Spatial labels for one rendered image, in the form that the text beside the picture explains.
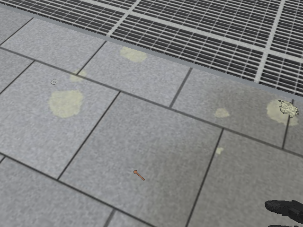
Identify right robot hand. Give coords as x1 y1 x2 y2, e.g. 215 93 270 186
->
265 200 303 227

